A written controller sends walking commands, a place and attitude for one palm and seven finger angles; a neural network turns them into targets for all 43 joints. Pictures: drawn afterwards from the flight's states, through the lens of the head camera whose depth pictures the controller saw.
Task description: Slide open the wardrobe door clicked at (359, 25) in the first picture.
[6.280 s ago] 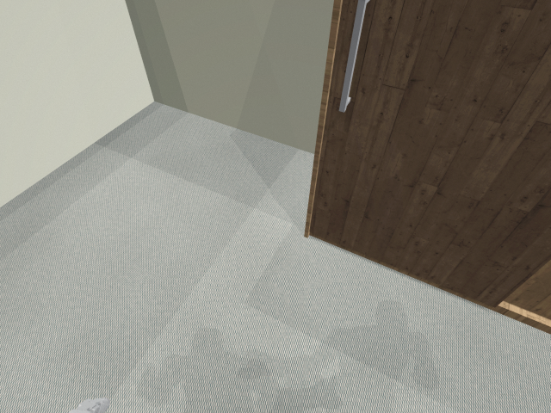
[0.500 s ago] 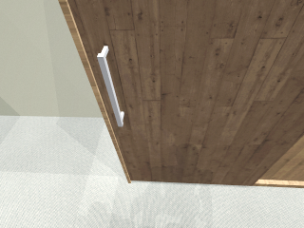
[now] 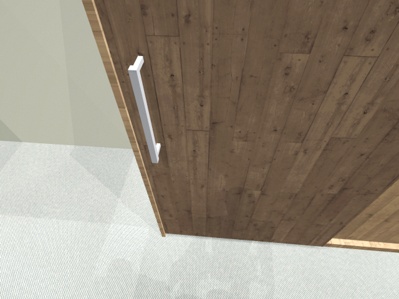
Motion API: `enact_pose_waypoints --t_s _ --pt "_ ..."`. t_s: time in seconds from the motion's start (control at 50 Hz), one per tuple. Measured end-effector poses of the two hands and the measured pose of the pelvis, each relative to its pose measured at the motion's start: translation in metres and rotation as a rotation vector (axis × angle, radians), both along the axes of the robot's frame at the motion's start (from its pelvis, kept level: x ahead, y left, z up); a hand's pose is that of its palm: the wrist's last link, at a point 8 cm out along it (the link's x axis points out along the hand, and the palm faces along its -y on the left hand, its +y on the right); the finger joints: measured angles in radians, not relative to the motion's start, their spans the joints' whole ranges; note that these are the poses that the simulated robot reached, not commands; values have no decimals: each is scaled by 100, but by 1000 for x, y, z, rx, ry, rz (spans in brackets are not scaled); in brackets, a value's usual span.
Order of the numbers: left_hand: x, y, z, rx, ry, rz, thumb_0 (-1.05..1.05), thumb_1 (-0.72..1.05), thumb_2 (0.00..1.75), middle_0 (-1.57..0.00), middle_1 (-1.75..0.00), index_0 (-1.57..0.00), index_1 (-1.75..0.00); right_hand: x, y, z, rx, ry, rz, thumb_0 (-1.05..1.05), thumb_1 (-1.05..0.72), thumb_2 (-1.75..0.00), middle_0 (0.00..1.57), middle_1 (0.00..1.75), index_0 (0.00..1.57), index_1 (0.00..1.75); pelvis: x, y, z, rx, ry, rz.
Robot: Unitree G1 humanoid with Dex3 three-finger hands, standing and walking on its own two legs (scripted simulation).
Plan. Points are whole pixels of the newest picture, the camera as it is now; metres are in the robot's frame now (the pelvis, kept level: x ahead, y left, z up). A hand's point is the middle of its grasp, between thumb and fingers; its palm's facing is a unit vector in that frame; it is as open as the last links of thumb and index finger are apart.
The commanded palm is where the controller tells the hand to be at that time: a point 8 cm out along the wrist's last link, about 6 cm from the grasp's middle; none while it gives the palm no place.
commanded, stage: look again from close up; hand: left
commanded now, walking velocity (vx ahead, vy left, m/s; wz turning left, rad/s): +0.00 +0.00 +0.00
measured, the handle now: (148, 117) +0.48 +0.16 +0.09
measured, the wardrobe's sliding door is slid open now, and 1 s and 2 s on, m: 0.00 0.00 0.00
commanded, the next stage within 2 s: raise the hand with hooked fingers in 0.68 s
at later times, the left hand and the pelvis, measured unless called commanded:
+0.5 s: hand out of the picture +0.00 +0.18 -0.17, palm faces +0.03 -0.98 -0.20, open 7.3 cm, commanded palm none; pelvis +0.00 +0.01 +0.00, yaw +0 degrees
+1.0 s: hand (105, 257) +0.19 +0.20 +0.00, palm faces +0.18 -0.98 -0.06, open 7.6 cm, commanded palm +0.10 +0.24 -0.05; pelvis -0.02 +0.02 -0.02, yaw +1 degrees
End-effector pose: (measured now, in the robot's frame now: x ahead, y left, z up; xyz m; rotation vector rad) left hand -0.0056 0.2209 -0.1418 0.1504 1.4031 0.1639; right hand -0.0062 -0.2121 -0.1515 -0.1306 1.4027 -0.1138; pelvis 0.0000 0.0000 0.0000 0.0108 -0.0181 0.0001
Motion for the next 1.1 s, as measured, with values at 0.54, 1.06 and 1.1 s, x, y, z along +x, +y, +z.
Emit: enact_pose_waypoints --t_s 0.54,1.06,1.1 --pt "-2 8 -2 -7 0 4 1 92 90 -20 -30 -20 -29 -13 15 2 8 26 -14 0 -90 -90 20 30 20 30 -3 8 0 -1 0 -2" --pt "175 7 153 -134 -1406 -143 2 79 84 -20 -39 -20 -39 146 -34 62 -153 -844 78 1 -91 -90 20 30 20 30 -23 17 -36 8 122 1" --pt "167 3 142 -184 -1437 -214 1 74 82 -21 -41 -21 -41 169 -35 73 -164 -927 111 1 -91 -90 20 30 20 30 -26 17 -47 11 143 -4"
